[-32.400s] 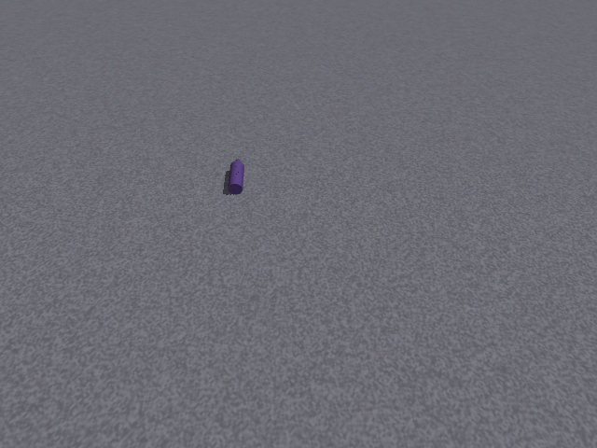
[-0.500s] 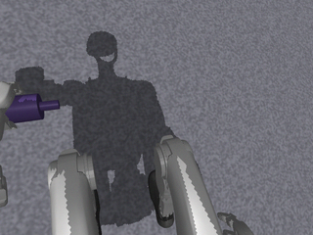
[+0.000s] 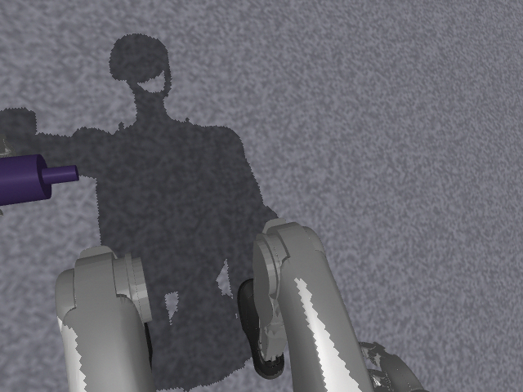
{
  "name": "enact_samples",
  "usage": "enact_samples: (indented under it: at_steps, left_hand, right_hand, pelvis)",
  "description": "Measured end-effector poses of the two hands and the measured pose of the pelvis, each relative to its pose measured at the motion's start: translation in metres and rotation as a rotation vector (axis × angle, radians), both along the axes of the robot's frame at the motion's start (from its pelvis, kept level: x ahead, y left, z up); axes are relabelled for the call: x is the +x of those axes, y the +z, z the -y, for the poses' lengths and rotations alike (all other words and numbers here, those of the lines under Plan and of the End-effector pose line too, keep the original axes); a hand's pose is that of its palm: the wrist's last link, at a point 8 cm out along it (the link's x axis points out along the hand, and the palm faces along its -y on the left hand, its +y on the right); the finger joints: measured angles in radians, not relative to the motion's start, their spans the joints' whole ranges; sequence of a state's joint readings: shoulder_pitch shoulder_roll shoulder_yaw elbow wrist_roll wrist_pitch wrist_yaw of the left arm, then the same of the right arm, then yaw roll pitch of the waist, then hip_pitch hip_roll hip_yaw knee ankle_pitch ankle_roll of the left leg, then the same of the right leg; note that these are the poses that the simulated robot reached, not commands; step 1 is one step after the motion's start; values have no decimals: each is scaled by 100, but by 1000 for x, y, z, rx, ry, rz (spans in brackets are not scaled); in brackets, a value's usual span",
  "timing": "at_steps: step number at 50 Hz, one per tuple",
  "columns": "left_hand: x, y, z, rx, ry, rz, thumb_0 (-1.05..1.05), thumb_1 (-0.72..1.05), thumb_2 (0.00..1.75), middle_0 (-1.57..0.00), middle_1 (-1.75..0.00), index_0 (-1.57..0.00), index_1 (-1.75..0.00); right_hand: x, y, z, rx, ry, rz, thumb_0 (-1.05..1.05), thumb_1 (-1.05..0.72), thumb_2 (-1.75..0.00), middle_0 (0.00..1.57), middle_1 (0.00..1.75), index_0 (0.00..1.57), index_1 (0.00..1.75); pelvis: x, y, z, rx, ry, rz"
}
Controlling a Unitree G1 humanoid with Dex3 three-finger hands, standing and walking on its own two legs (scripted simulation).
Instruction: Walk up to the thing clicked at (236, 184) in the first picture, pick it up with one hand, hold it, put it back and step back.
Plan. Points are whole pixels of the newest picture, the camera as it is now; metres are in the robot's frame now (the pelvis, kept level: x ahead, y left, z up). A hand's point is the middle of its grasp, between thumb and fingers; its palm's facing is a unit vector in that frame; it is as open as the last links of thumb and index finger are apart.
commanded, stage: rest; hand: left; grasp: from above
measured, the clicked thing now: out of the picture +0.43 +0.33 -0.23
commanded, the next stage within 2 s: open in 1.02 s
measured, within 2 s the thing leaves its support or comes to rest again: rests again in 1.68 s
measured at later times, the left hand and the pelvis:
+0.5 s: hand out of the picture +0.43 +0.33 -0.24, palm faces -0.47 -0.16 -0.87, open 9.9 cm; pelvis +0.00 +0.00 -0.02, yaw -2 degrees
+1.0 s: hand (0, 187) +0.43 +0.33 -0.26, palm faces -0.46 -0.14 -0.88, open 10.0 cm; pelvis +0.00 +0.00 -0.03, yaw -4 degrees
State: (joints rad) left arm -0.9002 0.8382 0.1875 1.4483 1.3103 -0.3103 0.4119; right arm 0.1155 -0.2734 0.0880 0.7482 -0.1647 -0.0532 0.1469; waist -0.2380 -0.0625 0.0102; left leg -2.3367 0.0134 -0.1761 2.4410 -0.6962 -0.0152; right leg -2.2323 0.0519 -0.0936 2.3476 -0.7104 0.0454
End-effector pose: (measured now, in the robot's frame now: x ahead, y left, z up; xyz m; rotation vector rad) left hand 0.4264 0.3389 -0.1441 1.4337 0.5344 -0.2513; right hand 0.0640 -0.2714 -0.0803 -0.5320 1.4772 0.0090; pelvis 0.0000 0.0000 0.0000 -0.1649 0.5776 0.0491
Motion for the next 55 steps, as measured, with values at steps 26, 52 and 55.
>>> enact_samples:
  at_steps: [26, 52, 55]
  left_hand:
    - [11, -45, 8, -6, 42, -5, 0, 3, 45, -69, -51, -72, -48]
    - [8, -60, 4, 14, 36, 8, -1, 0, 48, -69, -54, -72, -53]
    - [8, -60, 4, 13, 39, 4, -1, -1, 49, -69, -55, -72, -53]
  right_hand:
    - [-6, -16, -7, 20, 60, -26, 0, -89, -89, 21, 30, 21, 30]
    - [4, -11, -14, 40, 165, 8, 0, -89, -89, 21, 30, 20, 30]
    - [1, -10, -16, 49, 167, 5, 0, -89, -89, 21, 30, 21, 30]
  pelvis:
    - [4, -22, 0, -19, -30, 39]
    - [1, -28, -4, -44, -41, 79]
    - [1, -28, -4, -46, -42, 81]
